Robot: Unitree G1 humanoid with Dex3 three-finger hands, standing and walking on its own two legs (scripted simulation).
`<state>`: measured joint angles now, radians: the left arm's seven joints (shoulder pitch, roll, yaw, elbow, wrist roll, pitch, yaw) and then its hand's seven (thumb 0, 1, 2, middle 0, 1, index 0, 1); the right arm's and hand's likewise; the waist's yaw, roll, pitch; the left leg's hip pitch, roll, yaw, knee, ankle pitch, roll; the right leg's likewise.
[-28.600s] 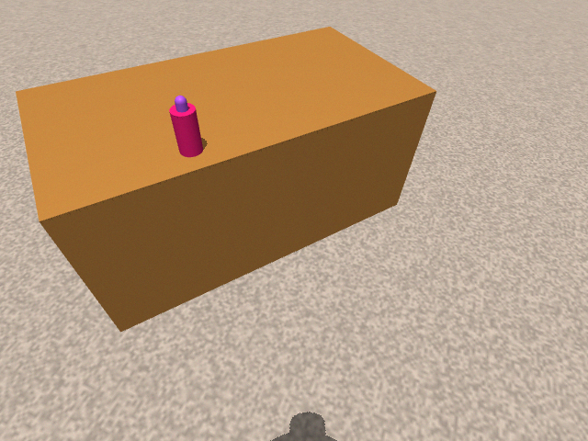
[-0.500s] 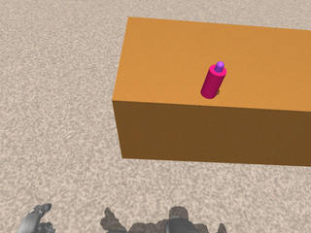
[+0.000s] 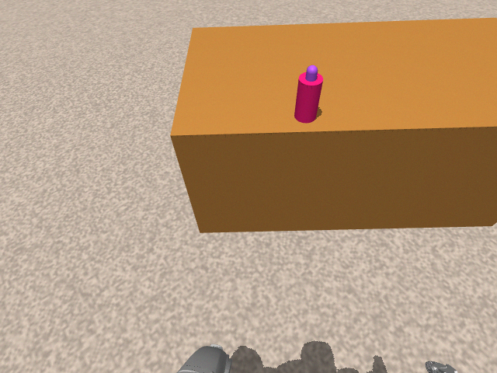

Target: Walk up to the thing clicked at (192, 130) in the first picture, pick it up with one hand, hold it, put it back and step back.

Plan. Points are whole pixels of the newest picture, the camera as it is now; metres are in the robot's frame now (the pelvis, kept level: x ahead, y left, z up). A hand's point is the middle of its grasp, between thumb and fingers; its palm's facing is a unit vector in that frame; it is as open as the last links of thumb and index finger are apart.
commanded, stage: step back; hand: right
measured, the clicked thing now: (308, 92) +0.86 -0.14 -0.07
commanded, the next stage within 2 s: stand in 1.60 s
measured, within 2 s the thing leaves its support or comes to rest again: neither
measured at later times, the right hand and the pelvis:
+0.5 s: hand out of the picture -0.02 -0.28 -0.14, palm faces -0.09 +0.91 -0.41, open 7.4 cm; pelvis -0.17 -0.02 -0.01, yaw +1 degrees
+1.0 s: hand out of the picture -0.13 -0.26 -0.14, palm faces -0.10 +0.93 -0.35, open 7.4 cm; pelvis -0.21 -0.01 +0.00, yaw +4 degrees
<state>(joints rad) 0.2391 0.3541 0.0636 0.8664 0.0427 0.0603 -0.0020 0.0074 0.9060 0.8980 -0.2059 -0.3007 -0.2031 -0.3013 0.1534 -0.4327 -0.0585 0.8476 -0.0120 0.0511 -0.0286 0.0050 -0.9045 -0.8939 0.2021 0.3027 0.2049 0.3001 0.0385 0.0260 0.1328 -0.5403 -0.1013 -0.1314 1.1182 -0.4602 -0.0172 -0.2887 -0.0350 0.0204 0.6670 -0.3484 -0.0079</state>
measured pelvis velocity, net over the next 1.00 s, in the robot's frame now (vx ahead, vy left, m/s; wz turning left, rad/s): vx -0.21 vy -0.01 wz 0.06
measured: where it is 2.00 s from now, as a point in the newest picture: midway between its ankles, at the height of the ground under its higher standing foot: outside the picture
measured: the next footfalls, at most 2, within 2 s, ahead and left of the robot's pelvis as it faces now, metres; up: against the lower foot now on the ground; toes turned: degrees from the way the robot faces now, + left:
left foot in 0.18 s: -0.05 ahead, +0.12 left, +0.00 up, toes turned +4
right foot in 0.50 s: -0.13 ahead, -0.12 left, +0.00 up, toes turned +4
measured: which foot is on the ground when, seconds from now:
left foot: up 0.00-0.16, down 0.18-0.52, up 0.54-0.76, down 0.78-1.00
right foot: down 0.00-0.20, up 0.22-0.48, down 0.50-1.00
